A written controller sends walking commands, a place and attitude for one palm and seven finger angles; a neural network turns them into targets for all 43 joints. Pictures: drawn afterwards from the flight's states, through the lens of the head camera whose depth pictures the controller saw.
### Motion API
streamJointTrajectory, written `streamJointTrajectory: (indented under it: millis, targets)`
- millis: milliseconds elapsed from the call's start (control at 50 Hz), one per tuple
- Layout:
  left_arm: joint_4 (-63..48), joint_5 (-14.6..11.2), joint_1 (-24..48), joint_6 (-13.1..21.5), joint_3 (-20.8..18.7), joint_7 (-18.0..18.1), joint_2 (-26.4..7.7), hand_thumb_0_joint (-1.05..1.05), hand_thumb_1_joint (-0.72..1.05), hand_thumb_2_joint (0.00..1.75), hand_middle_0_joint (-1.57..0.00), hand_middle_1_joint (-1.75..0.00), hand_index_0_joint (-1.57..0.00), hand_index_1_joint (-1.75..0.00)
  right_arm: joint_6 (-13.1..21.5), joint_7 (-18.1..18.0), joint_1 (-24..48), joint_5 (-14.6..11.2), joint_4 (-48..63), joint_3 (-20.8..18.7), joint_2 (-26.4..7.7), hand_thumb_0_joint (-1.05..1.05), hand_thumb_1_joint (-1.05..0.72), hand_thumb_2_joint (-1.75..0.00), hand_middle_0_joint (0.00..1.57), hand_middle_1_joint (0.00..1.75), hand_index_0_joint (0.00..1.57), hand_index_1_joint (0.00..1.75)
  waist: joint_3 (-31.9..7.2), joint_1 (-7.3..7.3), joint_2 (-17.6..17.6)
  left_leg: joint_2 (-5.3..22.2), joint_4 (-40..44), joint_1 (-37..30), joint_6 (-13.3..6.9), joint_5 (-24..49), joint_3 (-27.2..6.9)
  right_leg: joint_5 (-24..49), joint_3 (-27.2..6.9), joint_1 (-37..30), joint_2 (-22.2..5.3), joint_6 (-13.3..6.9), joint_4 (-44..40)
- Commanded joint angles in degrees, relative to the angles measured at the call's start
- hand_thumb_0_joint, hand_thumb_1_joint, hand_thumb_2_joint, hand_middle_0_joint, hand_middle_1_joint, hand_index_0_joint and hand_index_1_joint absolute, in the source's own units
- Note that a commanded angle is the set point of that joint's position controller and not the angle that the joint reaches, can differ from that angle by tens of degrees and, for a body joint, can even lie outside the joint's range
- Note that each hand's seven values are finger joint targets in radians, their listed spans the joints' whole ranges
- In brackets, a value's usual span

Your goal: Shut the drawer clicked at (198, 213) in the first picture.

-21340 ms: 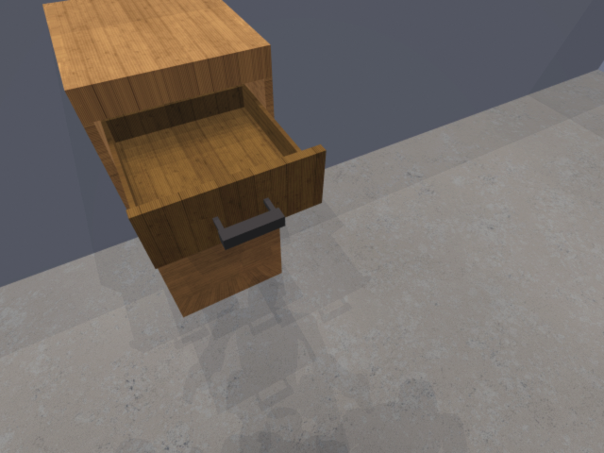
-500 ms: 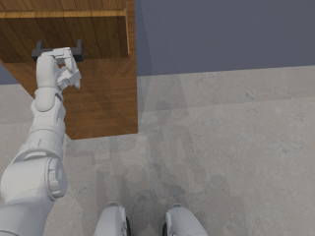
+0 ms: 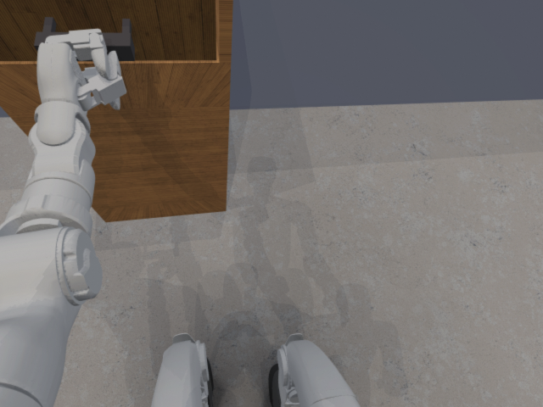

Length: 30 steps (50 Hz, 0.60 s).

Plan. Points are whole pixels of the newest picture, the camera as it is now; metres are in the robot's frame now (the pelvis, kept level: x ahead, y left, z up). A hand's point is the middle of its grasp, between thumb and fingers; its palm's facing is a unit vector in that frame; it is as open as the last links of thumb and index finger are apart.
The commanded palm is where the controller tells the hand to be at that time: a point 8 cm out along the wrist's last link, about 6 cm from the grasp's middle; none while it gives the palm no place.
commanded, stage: pull the fist back off the drawer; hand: left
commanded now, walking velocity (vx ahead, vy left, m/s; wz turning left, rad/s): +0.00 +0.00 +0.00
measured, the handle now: (88, 35) +0.63 +0.20 +0.08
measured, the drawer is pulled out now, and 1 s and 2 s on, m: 0.00 0.00 0.00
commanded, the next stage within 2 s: draw the hand back to the body in 0.76 s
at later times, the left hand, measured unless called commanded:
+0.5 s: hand (120, 78) +0.55 +0.15 +0.08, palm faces +0.05 -1.00 -0.03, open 3.2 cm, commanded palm +0.52 +0.18 +0.08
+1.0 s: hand (103, 90) +0.52 +0.17 +0.10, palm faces +0.05 -1.00 -0.03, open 3.3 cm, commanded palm +0.46 +0.21 +0.11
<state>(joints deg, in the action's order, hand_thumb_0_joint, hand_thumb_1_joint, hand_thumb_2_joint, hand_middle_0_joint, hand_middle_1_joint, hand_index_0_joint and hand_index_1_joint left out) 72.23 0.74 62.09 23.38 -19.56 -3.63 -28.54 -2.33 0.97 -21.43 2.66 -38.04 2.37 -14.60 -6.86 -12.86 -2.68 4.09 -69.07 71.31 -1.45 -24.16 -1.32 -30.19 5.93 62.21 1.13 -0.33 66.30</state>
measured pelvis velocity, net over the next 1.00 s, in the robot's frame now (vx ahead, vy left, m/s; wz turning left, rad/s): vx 0.05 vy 0.00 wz -0.02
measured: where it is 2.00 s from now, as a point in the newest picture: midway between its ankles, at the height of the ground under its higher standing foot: outside the picture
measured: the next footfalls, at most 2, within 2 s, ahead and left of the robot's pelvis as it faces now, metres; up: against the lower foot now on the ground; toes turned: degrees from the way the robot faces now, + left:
none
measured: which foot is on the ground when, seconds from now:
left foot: down 0.00-1.00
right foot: down 0.00-1.00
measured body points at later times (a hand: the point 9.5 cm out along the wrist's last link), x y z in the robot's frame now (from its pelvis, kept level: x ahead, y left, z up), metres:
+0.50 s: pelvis -0.02 +0.01 +0.00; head +0.14 +0.04 +0.42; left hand +0.54 +0.20 +0.09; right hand -0.04 -0.25 -0.10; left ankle +0.07 +0.10 -0.63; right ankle +0.01 -0.12 -0.63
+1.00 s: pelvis +0.05 +0.00 +0.03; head +0.17 +0.02 +0.47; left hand +0.51 +0.22 +0.10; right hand +0.08 -0.26 -0.08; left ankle +0.07 +0.10 -0.63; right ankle +0.01 -0.12 -0.63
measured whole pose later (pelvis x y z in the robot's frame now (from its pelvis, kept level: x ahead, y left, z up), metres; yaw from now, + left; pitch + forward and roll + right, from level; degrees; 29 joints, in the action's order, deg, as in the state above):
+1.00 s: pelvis +0.05 +0.00 +0.03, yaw -1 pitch +22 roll -3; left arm 46.1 -6.0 36.6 23.2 -17.8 -5.0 -18.9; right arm -5.2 2.5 -19.4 0.1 -34.1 -0.5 -14.2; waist -7.6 -7.7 -2.5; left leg 4.3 -61.2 57.2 -1.4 -26.2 1.9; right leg -30.5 2.6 49.4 1.5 0.2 57.9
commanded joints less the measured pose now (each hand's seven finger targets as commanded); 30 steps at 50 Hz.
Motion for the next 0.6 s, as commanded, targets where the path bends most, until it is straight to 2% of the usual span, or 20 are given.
streamJointTrajectory:
  millis: [0, 40, 120, 160, 220, 280, 320, 340, 360, 460, 480, 520, 540, 560, 580]
  targets:
    - [-15.91, -0.42, 41.27, 3.49, 1.32, 2.36, -11.86, 0.0, 0.9, 0.9, -1.4, -1.6, -1.4, -1.6, 1.01, -1.03, -11.64, 0.42, 0.5, -3.44, -11.89, 0.0, -0.9, -0.9, 0.2, 0.3, 0.2, 0.3, -29.17, -6.18, -12.83, -0.61, 7.21, -37.34, -0.39, 5.83, -6.4, 6.58, -2.68, 5.47, 2.14, -0.9, -10.41]
    - [-15.9, -0.62, 43.14, 3.0, 2.6, 2.74, -10.94, 0.0, 0.9, 0.9, -1.4, -1.6, -1.4, -1.6, 1.67, -1.16, -11.59, 0.37, 0.44, -3.17, -12.06, 0.0, -0.9, -0.9, 0.2, 0.3, 0.2, 0.3, -28.12, -6.82, -13.34, -0.53, 8.16, -36.83, -0.47, 3.09, -7.09, 5.17, -2.58, 6.49, 2.06, -0.92, -10.31]
    - [-15.16, -0.2, 42.72, 1.99, 3.61, 3.63, -8.91, 0.0, 0.9, 0.9, -1.4, -1.6, -1.4, -1.6, 2.38, -0.91, -11.47, 0.7, 0.73, -3.15, -12.21, 0.0, -0.9, -0.9, 0.2, 0.3, 0.2, 0.3, -28.52, -6.58, -13.01, -0.69, 8.84, -36.69, -0.34, -0.58, -8.06, 3.82, -2.11, 7.57, 1.87, -1.08, -10.01]
    - [-13.77, 0.19, 42.26, 1.6, 2.48, 4.02, -10.6, 0.0, 0.9, 0.9, -1.4, -1.6, -1.4, -1.6, 2.42, -0.85, -11.56, 0.71, 0.92, -2.95, -12.48, 0.0, -0.9, -0.9, 0.2, 0.3, 0.2, 0.3, -28.01, -6.37, -12.05, -0.76, 8.81, -35.01, -0.38, -1.76, -8.01, 3.09, -2.17, 7.23, 1.87, -1.1, -9.87]
    - [-13.47, 0.36, 41.45, 1.23, 1.99, 4.15, -11.13, 0.0, 0.9, 0.9, -1.4, -1.6, -1.4, -1.6, 2.7, -0.67, -11.56, 0.73, 1.3, -2.89, -12.45, 0.0, -0.9, -0.9, 0.2, 0.3, 0.2, 0.3, -28.21, -5.84, -10.72, -0.99, 8.77, -33.19, -0.51, -3.65, -7.6, 1.96, -2.32, 6.02, 1.88, -1.08, -9.99]
    - [-12.88, 0.21, 40.19, 1.04, 0.34, 3.81, -13.04, 0.0, 0.9, 0.9, -1.4, -1.6, -1.4, -1.6, 2.79, -0.55, -11.49, 0.73, 1.77, -2.74, -12.63, 0.0, -0.9, -0.9, 0.2, 0.3, 0.2, 0.3, -27.79, -5.15, -10.92, -1.06, 8.62, -31.79, -0.54, -4.09, -7.11, 1.59, -2.54, 5.36, 1.91, -1.15, -10.02]
    - [-11.86, -0.17, 38.07, 0.64, -0.81, 3.62, -13.7, 0.0, 0.9, 0.9, -1.4, -1.6, -1.4, -1.6, 2.77, -0.49, -11.43, 0.62, 2.08, -2.69, -12.61, 0.0, -0.9, -0.9, 0.2, 0.3, 0.2, 0.3, -26.56, -4.85, -8.75, -1.17, 8.61, -30.03, -0.75, -4.18, -6.53, 1.35, -2.72, 3.84, 2.04, -1.02, -10.61]
    - [-12.91, -0.26, 37.46, 1.08, -1.62, 3.37, -14.64, 0.0, 0.9, 0.9, -1.4, -1.6, -1.4, -1.6, 2.8, -0.42, -11.57, 0.67, 2.28, -2.68, -12.68, 0.0, -0.9, -0.9, 0.2, 0.3, 0.2, 0.3, -27.87, -4.03, -9.81, -1.15, 8.65, -30.91, -0.66, -2.9, -6.63, 1.79, -2.66, 3.33, 2.04, -1.19, -10.1]
    - [-14.37, -0.47, 36.85, 1.3, -0.94, 3.06, -13.43, 0.0, 0.9, 0.9, -1.4, -1.6, -1.4, -1.6, 2.72, -0.33, -11.31, 0.53, 2.7, -2.87, -12.49, 0.0, -0.9, -0.9, 0.2, 0.3, 0.2, 0.3, -29.1, -3.73, -10.67, -1.07, 8.8, -32.49, -0.52, -1.67, -6.48, 2.57, -2.6, 3.25, 2.05, -1.21, -10.2]
    - [-16.38, -2.15, 28.54, 1.81, -0.91, 1.79, -10.35, 0.0, 0.9, 0.9, -1.4, -1.6, -1.4, -1.6, 2.11, 0.28, -10.77, 0.14, 3.56, -3.39, -12.01, 0.0, -0.9, -0.9, 0.2, 0.3, 0.2, 0.3, -29.92, -1.23, -10.03, -0.81, 9.79, -35.66, -0.06, 2.12, -6.13, 4.65, -2.2, 1.24, 2.21, -1.33, -10.62]
    - [-16.84, -2.54, 26.96, 1.81, -2.35, 1.81, -11.63, 0.0, 0.9, 0.9, -1.4, -1.6, -1.4, -1.6, 1.92, 0.3, -10.77, 0.13, 3.65, -3.43, -12.05, 0.0, -0.9, -0.9, 0.2, 0.3, 0.2, 0.3, -29.68, -0.65, -8.9, -0.9, 9.74, -34.92, -0.15, 2.95, -5.6, 5.03, -2.27, -0.27, 2.25, -1.27, -10.91]
    - [-17.35, -2.62, 24.0, 1.66, -3.18, 1.77, -12.29, 0.0, 0.9, 0.9, -1.4, -1.6, -1.4, -1.6, 1.52, 0.29, -10.64, -0.13, 3.98, -3.56, -11.87, 0.0, -0.9, -0.9, 0.2, 0.3, 0.2, 0.3, -29.23, -0.22, -6.96, -1.02, 9.56, -33.41, -0.44, 4.34, -4.4, 5.71, -2.66, -2.65, 2.39, -1.0, -11.6]
    - [-18.21, -2.41, 22.33, 2.14, -3.59, 1.66, -12.6, 0.0, 0.9, 0.9, -1.4, -1.6, -1.4, -1.6, 1.31, 0.35, -10.84, -0.09, 4.15, -3.62, -11.81, 0.0, -0.9, -0.9, 0.2, 0.3, 0.2, 0.3, -30.07, 0.44, -6.72, -1.05, 9.73, -34.31, -0.39, 6.05, -4.35, 6.66, -2.64, -3.75, 2.38, -1.09, -11.42]
    - [-19.25, -2.25, 20.38, 2.31, -1.86, 1.4, -10.26, 0.0, 0.9, 0.9, -1.4, -1.6, -1.4, -1.6, 1.02, 0.55, -10.68, -0.25, 4.71, -3.71, -11.36, 0.0, -0.9, -0.9, 0.2, 0.3, 0.2, 0.3, -30.26, 1.03, -7.74, -1.08, 10.2, -35.77, -0.19, 7.74, -4.1, 7.62, -2.4, -4.0, 2.4, -1.16, -11.52]
    - [-20.0, -2.56, 18.18, 2.41, -1.87, 1.43, -9.34, 0.0, 0.9, 0.9, -1.4, -1.6, -1.4, -1.6, 0.69, 0.64, -10.5, -0.35, 4.89, -3.97, -11.25, 0.0, -0.9, -0.9, 0.2, 0.3, 0.2, 0.3, -30.17, 1.5, -7.3, -0.9, 10.46, -36.97, -0.05, 9.0, -4.12, 8.44, -2.18, -4.18, 2.46, -1.23, -11.66]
